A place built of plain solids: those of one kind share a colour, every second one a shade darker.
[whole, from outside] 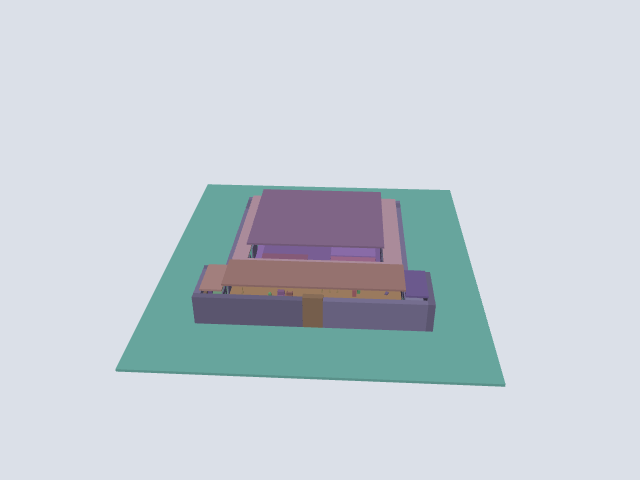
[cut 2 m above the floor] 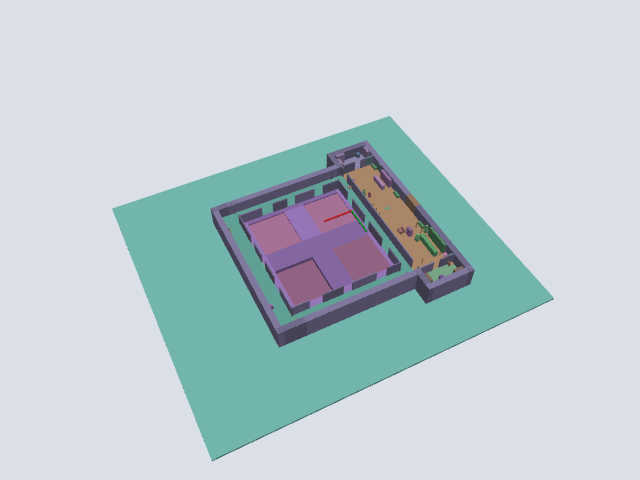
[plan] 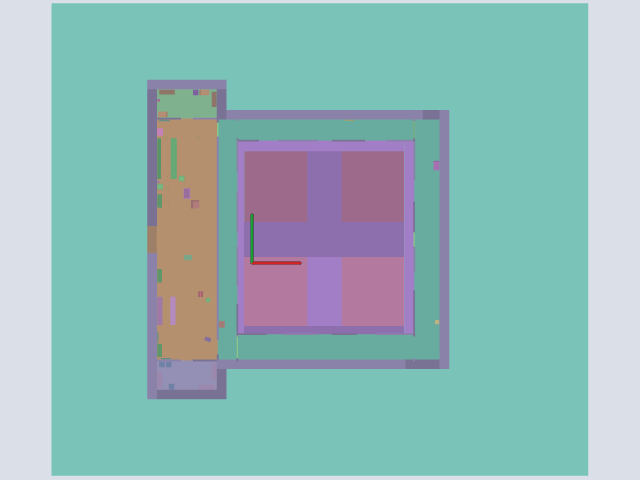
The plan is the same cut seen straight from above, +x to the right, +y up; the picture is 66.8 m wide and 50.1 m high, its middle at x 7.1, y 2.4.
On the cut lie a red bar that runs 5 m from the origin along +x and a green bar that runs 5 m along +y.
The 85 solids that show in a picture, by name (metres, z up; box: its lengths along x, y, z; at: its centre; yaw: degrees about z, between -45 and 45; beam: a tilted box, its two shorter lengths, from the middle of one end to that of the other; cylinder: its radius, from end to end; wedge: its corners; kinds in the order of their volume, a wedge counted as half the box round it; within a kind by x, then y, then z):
{
 "ground_under_all_1": {"box": [56.03, 49.31, 0.4], "at": [7.09, 2.45, -1.92]},
 "wall_1": {"box": [1.0, 4.95, 4.55], "at": [-10.42, -11.75, 0.51]},
 "wall_2": {"box": [1.0, 12.13, 4.55], "at": [-10.42, -5.01, 0.51]},
 "wall_3": {"box": [1.0, 12.13, 4.55], "at": [-10.42, 9.91, 0.51]},
 "wall_4": {"box": [1.0, 4.95, 4.55], "at": [-10.42, 16.65, 0.51]},
 "wall_5": {"box": [2.73, 0.2, 4.55], "at": [-8.76, -10.18, 0.51]},
 "wall_6": {"box": [2.73, 0.2, 4.55], "at": [-8.76, 15.07, 0.51]},
 "wall_7": {"box": [8.25, 1.0, 4.55], "at": [-6.79, -13.73, 0.51]},
 "wall_8": {"box": [8.25, 1.0, 4.55], "at": [-6.79, 18.63, 0.51]},
 "wall_9": {"box": [2.73, 0.2, 4.55], "at": [-4.83, -10.18, 0.51]},
 "wall_10": {"box": [2.73, 0.2, 4.55], "at": [-4.83, 15.07, 0.51]},
 "wall_11": {"box": [0.2, 21.23, 4.55], "at": [-3.57, 2.56, 0.51]},
 "wall_12": {"box": [1.0, 4.15, 4.55], "at": [-3.17, -12.15, 0.51]},
 "wall_13": {"box": [1.0, 4.15, 4.55], "at": [-3.17, 17.05, 0.51]},
 "wall_14": {"box": [3.05, 1.0, 4.55], "at": [-2.15, -10.58, 0.51]},
 "wall_15": {"box": [3.05, 1.0, 4.55], "at": [-2.15, 15.48, 0.51]},
 "wall_16": {"box": [0.2, 3.28, 4.55], "at": [-1.52, -5.89, 0.51]},
 "wall_17": {"box": [0.2, 4.1, 4.55], "at": [-1.52, -0.35, 0.51]},
 "wall_18": {"box": [0.2, 4.12, 4.55], "at": [-1.52, 5.26, 0.51]},
 "wall_19": {"box": [0.2, 4.12, 4.55], "at": [-1.52, 5.26, 0.51]},
 "wall_20": {"box": [0.2, 3.35, 4.55], "at": [-1.52, 11.2, 0.51]},
 "wall_21": {"box": [2.35, 0.2, 4.55], "at": [-0.45, 12.78, 0.51]},
 "wall_22": {"box": [3.15, 0.2, 4.55], "at": [-0.05, -7.42, 0.51]},
 "wall_23": {"box": [4.2, 0.2, 4.55], "at": [4.73, 12.78, 0.51]},
 "wall_24": {"box": [3.6, 0.2, 4.55], "at": [5.03, -7.42, 0.51]},
 "wall_25": {"box": [20.25, 1.0, 4.55], "at": [7.71, -10.58, 0.51]},
 "wall_26": {"box": [20.25, 1.0, 4.55], "at": [7.71, 15.48, 0.51]},
 "wall_27": {"box": [2.6, 0.2, 4.55], "at": [9.63, -7.42, 0.51]},
 "wall_28": {"box": [3.48, 0.2, 4.55], "at": [10.07, 12.78, 0.51]},
 "wall_29": {"box": [4.1, 0.2, 4.55], "at": [14.98, -7.42, 0.51]},
 "wall_30": {"box": [2.98, 0.2, 4.55], "at": [15.54, 12.78, 0.51]},
 "wall_31": {"box": [0.2, 4.68, 4.55], "at": [16.93, -5.19, 0.51]},
 "wall_32": {"box": [0.2, 2.7, 4.55], "at": [16.93, 0.35, 0.51]},
 "wall_33": {"box": [0.2, 2.7, 4.55], "at": [16.93, 0.35, 0.51]},
 "wall_34": {"box": [0.2, 3.2, 4.55], "at": [16.93, 4.8, 0.51]},
 "wall_35": {"box": [0.2, 4.23, 4.55], "at": [16.93, 10.76, 0.51]},
 "wall_36": {"box": [4.55, 1.0, 4.55], "at": [18.3, -10.58, 0.51]},
 "wall_37": {"box": [4.55, 1.0, 4.55], "at": [18.3, 15.48, 0.51]},
 "wall_38": {"box": [1.0, 27.05, 4.55], "at": [20.08, 2.45, 0.51]},
 "floor_corr_1": {"box": [2.05, 25.25, 1.77], "at": [-2.54, 2.45, -0.89]},
 "floor_corr_2": {"box": [18.45, 2.75, 1.77], "at": [7.71, -8.8, -0.89]},
 "floor_corr_3": {"box": [18.45, 2.3, 1.77], "at": [7.71, 13.93, -0.89]},
 "floor_corr_4": {"box": [2.75, 25.25, 1.77], "at": [18.3, 2.45, -0.89]},
 "floor_gang_1": {"box": [0.7, 20.2, 1.77], "at": [-1.17, 2.67, -0.89]},
 "floor_gang_2": {"box": [16.7, 0.85, 1.77], "at": [7.53, -7.0, -0.89]},
 "floor_gang_3": {"box": [16.7, 3.65, 1.77], "at": [7.53, 2.45, -0.89]},
 "floor_gang_4": {"box": [16.7, 1.1, 1.77], "at": [7.53, 12.22, -0.89]},
 "floor_gang_5": {"box": [3.6, 7.2, 1.77], "at": [7.58, -2.98, -0.89]},
 "floor_gang_6": {"box": [3.6, 7.4, 1.77], "at": [7.58, 7.97, -0.89]},
 "floor_gang_7": {"box": [1.05, 20.2, 1.77], "at": [16.41, 2.67, -0.89]},
 "floor_foyer_1": {"box": [6.45, 25.25, 1.77], "at": [-6.79, 2.45, -0.89]},
 "step_tier_1": {"box": [6.6, 7.2, 1.57], "at": [2.48, -2.98, -0.98]},
 "step_tier_2": {"box": [6.6, 7.4, 1.77], "at": [2.48, 7.97, -0.89]},
 "step_tier_3": {"box": [6.5, 7.2, 1.54], "at": [12.63, -2.98, -1.0]},
 "step_tier_4": {"box": [6.5, 7.4, 1.08], "at": [12.63, 7.97, -1.23]},
 "ceil_hall_1": {"box": [18.45, 20.2, 0.3], "at": [7.71, 2.67, 6.0]},
 "ceil_corr_1": {"box": [2.05, 25.25, 0.3], "at": [-2.54, 2.45, 3.4]},
 "ceil_corr_2": {"box": [18.45, 2.75, 0.3], "at": [7.71, -8.8, 3.4]},
 "ceil_corr_3": {"box": [18.45, 2.3, 0.3], "at": [7.71, 13.93, 3.4]},
 "ceil_corr_4": {"box": [2.75, 25.25, 0.3], "at": [18.3, 2.45, 3.4]},
 "ceil_foyer_1": {"box": [6.45, 25.25, 0.3], "at": [-6.79, 2.45, 4.35]},
 "floor_cloaks_1": {"box": [6.45, 3.15, 1.77], "at": [-6.79, -11.75, -0.89]},
 "floor_store_1": {"box": [6.45, 3.15, 1.77], "at": [-6.79, 16.65, -0.89]},
 "door_leaf_1": {"box": [0.97, 2.8, 5.04], "at": [-10.44, 2.45, 0.75]},
 "bar_foyer_1": {"box": [0.4, 4.25, 2.1], "at": [-9.69, 10.9, 1.05]},
 "bar_foyer_2": {"box": [0.65, 4.25, 1.1], "at": [-8.16, 10.9, 0.55]},
 "ceil_cloaks_1": {"box": [6.45, 3.15, 0.3], "at": [-6.79, -11.75, 3.4]},
 "ceil_store_1": {"box": [6.45, 3.15, 0.3], "at": [-6.79, 16.65, 3.4]},
 "shelves_cloaks_1": {"box": [0.5, 1.6, 2.0], "at": [-9.64, -12.18, 1.0]},
 "shelves_cloaks_2": {"box": [1.6, 0.5, 2.0], "at": [-4.72, -12.95, 1.0]},
 "shelves_cloaks_3": {"box": [0.5, 1.6, 2.0], "at": [-3.95, -11.32, 1.0]},
 "cloakroom_foyer_1": {"box": [0.55, 2.95, 1.75], "at": [-9.62, -5.0, 0.87]},
 "cloakroom_foyer_2": {"box": [0.55, 2.95, 1.0], "at": [-8.27, -5.0, 0.5]},
 "shelves_store_1": {"box": [1.6, 0.5, 2.0], "at": [-8.87, 17.84, 1.0]},
 "shelves_store_2": {"box": [0.5, 1.6, 2.0], "at": [-3.95, 17.07, 1.0]},
 "bench_foyer_1": {"box": [0.5, 1.4, 0.46], "at": [-9.64, -9.12, 0.22]},
 "bench_foyer_2": {"box": [0.5, 1.4, 0.46], "at": [-9.64, -1.32, 0.22]},
 "bench_foyer_3": {"box": [0.5, 1.4, 0.46], "at": [-9.64, 6.47, 0.22]},
 "step_strewn_mat_1": {"box": [0.84, 0.56, 1.79], "at": [-6.68, 0.56, -0.87]},
 "cart_foyer_1": {"box": [0.58, 0.98, 0.58], "at": [-6.8, 7.26, 1.21]},
 "trolley_store_1": {"box": [1.0, 0.6, 0.06], "at": [-9.32, 15.51, 0.2]},
 "trolley_store_2": {"box": [1.0, 0.6, 0.06], "at": [-4.97, 17.8, 0.2]},
 "trolley_1": {"box": [0.6, 1.0, 0.06], "at": [19.25, 10.18, 0.2]},
 "low_table_foyer_1": {"box": [0.6, 0.8, 0.04], "at": [-9.59, 13.67, 0.41]},
 "low_table_1": {"box": [0.6, 0.69, 0.04], "at": [-3.13, -6.41, 0.41]}
}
